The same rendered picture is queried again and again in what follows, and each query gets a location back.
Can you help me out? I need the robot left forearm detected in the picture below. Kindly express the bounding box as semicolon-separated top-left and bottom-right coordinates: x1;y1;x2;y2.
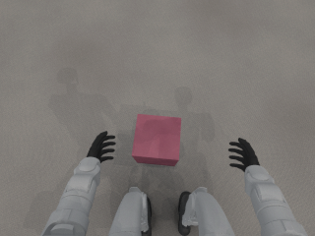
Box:
40;156;101;236

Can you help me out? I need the robot right thigh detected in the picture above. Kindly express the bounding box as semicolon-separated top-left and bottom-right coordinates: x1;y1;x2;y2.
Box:
188;192;235;236

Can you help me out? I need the left robot hand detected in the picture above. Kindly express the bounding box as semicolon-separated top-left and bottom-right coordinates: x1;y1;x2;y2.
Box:
87;131;116;163

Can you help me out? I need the robot right forearm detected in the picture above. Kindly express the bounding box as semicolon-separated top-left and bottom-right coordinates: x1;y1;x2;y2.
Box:
244;165;308;236

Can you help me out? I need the carton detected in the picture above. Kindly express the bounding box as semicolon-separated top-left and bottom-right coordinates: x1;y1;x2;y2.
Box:
132;114;182;166

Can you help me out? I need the right robot shin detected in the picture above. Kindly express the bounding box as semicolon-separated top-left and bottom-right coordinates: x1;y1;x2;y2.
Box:
182;187;208;226

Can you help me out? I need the right robot hand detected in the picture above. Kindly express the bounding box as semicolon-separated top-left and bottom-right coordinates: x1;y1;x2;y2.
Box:
228;138;260;172

